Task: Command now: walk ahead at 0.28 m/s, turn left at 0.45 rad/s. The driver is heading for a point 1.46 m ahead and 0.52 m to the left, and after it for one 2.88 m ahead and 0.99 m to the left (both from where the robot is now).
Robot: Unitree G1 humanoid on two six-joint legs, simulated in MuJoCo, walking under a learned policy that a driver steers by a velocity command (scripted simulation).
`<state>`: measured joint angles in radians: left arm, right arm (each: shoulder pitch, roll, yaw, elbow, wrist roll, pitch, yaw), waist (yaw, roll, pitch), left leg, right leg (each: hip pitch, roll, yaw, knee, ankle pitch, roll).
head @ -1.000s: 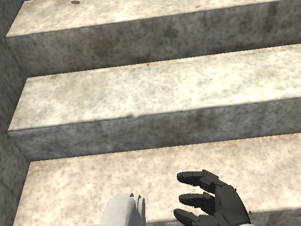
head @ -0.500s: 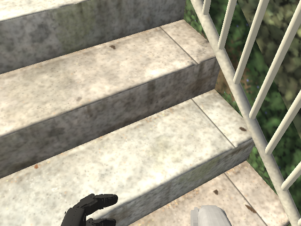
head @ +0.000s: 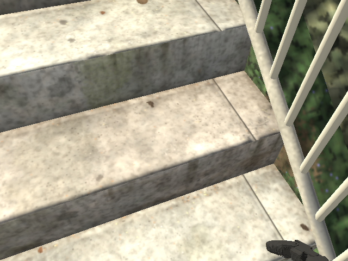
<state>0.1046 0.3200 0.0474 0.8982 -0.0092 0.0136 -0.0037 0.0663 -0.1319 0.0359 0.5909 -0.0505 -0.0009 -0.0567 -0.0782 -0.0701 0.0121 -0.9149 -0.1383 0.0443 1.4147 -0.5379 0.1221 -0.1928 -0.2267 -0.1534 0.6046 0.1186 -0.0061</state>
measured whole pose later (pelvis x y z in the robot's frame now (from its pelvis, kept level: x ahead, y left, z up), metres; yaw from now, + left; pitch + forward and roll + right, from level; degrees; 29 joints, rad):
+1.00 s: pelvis +0.21 -0.19 +0.12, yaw +32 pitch +3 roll +1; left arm 0.36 0.20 0.04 0.72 0.03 0.04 0.12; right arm 0.05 -0.20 0.00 0.50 -0.01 0.04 -0.01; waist 0.05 0.07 0.05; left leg -1.07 -0.03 -0.05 2.06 -0.41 -0.12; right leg -0.15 -0.12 -0.21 0.48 -0.37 0.02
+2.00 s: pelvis +0.56 -0.04 +0.33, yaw +40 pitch +0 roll +2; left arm 0.04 0.09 -0.09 0.53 0.04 -0.04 0.01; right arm 0.48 -0.21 -0.04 0.95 0.04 -0.01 -0.03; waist 0.00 0.04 -0.04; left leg -0.20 0.08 -0.18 0.97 -0.20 -0.06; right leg -0.89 -0.04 0.02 1.53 -0.65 -0.04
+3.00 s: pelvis +1.05 -0.01 +0.70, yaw +39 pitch +3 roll -1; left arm 0.05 0.04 -0.11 0.64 0.01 -0.04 0.01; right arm 0.47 0.03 -0.04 1.10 0.03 0.01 -0.02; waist 0.00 0.08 -0.08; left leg -0.19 0.14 -0.04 0.46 -0.13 0.00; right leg -0.91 -0.04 -0.05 1.49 -0.78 -0.16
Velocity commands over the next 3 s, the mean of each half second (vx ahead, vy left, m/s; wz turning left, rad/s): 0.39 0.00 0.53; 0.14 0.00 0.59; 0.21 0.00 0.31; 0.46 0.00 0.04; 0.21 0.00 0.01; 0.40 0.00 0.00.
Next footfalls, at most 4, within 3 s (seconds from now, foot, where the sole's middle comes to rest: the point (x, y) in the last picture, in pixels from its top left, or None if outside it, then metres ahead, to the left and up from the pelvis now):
0.72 right None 0.24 -0.31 -0.65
1.20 left None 0.27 0.07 -0.46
1.96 right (177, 120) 0.72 -0.05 -0.28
2.52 left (108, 31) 0.90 0.14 -0.09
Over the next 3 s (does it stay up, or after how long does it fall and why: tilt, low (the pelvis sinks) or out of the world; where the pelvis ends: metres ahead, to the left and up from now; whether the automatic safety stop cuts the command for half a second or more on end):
stays up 1.05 -0.01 0.70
